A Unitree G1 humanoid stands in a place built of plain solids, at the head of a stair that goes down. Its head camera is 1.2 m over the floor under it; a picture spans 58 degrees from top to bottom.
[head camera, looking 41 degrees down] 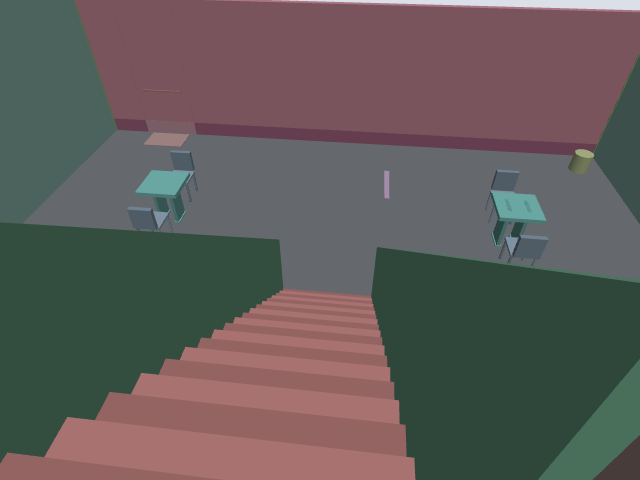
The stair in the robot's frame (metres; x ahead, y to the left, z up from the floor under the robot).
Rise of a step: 0.19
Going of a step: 0.21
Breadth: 1.29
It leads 7 degrees to the right of straight ahead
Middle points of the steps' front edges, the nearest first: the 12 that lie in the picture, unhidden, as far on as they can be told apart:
0.72 0.31 -0.37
0.93 0.29 -0.55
1.14 0.26 -0.74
1.35 0.24 -0.92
1.55 0.21 -1.11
1.76 0.19 -1.30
1.97 0.16 -1.48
2.18 0.14 -1.67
2.39 0.12 -1.85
2.60 0.09 -2.04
2.81 0.07 -2.22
3.01 0.04 -2.41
